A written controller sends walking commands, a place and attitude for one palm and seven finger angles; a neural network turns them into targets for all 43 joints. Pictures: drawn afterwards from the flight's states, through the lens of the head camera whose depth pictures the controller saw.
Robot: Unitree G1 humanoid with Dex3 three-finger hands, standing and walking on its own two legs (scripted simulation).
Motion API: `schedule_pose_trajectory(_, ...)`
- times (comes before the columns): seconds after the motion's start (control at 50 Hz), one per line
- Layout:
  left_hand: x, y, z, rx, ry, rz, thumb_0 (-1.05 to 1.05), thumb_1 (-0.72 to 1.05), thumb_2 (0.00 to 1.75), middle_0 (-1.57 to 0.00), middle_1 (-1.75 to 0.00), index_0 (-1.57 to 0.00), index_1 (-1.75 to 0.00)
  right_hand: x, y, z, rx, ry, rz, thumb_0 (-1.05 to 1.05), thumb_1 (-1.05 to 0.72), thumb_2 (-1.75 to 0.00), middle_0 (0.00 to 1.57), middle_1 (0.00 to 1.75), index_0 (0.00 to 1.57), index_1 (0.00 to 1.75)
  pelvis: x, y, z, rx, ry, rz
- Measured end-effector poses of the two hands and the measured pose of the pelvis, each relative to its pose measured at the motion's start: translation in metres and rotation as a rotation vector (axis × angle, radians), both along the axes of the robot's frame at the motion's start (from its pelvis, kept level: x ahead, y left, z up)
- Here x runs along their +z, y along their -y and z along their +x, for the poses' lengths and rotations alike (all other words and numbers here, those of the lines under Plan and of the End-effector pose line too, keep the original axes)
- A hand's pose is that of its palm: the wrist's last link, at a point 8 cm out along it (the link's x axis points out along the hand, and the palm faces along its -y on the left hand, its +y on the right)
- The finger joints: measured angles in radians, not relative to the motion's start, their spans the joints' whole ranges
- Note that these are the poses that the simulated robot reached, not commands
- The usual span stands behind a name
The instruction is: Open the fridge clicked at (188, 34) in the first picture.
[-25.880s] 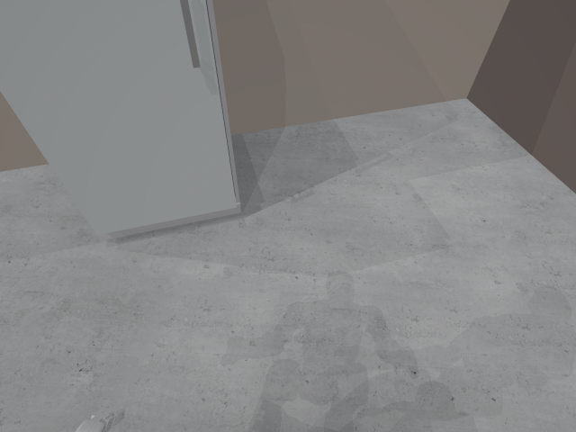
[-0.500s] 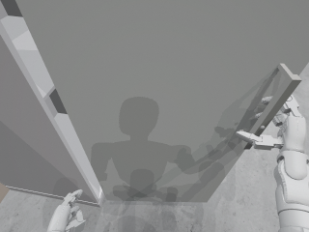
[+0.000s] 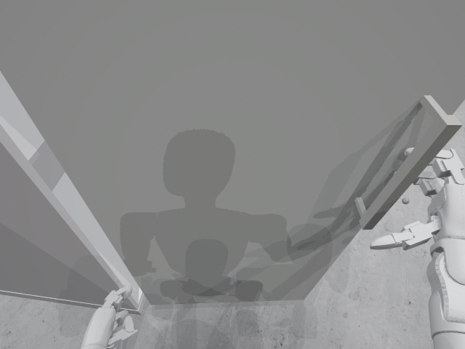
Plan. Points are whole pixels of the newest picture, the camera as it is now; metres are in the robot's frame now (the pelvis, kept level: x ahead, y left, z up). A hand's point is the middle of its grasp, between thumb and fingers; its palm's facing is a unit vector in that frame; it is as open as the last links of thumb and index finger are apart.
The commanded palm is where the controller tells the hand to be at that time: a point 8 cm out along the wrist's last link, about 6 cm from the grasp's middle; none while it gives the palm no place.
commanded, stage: slip the hand off the handle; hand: right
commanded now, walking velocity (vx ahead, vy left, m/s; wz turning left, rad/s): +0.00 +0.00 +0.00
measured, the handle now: (392, 173) +0.37 -0.23 +0.14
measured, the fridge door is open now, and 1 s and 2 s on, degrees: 81 80 80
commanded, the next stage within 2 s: draw the hand back to the body in 1.14 s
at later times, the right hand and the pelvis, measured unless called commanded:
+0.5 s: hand (444, 196) +0.34 -0.31 +0.13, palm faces +0.26 +0.93 -0.26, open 14.7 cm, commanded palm +0.29 -0.35 +0.14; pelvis +0.00 -0.02 +0.00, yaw +0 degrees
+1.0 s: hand out of the picture +0.25 -0.31 +0.12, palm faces +0.27 +0.92 -0.27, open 14.7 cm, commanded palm +0.20 -0.36 +0.14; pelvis +0.00 -0.02 +0.00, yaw -1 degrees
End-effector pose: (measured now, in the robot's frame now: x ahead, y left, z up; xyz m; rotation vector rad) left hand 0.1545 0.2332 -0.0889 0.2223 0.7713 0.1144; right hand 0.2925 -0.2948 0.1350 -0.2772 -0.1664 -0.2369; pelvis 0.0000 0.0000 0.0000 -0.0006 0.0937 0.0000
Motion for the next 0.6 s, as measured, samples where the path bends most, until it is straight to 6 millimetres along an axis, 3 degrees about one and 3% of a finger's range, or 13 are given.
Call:
schedule_pose_trajectory(0.18,-0.001,-0.002,-0.001,0.011,-0.021,0.027,0.01,0.9,0.9,-0.2,-0.3,-0.2,-0.3,0.003,0.028,0.005,-0.015,-0.007,0.0,-0.01,0.55,-0.2,0.28,1.17,0.26,1.15,-0.002,0.006,0.004,-0.006,-0.014,0.009)
schedule_pose_trajectory(0.44,-0.005,-0.006,-0.024,0.056,-0.09,0.065,0.01,0.91,0.9,-0.2,-0.3,-0.2,-0.3,0.001,0.059,0.013,-0.018,-0.017,0.001,-0.01,0.55,-0.2,0.26,1.15,0.26,1.15,-0.004,0.014,0.003,-0.001,-0.032,0.019)
schedule_pose_trajectory(0.6,-0.006,0.001,-0.031,0.068,-0.09,0.046,0.01,0.91,0.9,-0.2,-0.3,-0.2,-0.3,0.002,0.063,-0.006,0.018,-0.015,-0.012,-0.01,0.55,-0.2,0.26,1.15,0.25,1.15,-0.003,0.021,0.005,0.007,-0.034,0.023)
